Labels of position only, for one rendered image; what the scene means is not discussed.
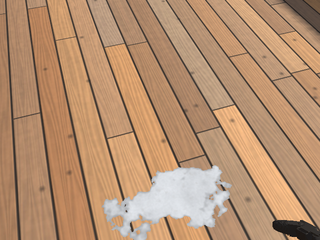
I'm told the right robot hand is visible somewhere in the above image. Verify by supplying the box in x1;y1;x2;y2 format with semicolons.
272;220;320;240

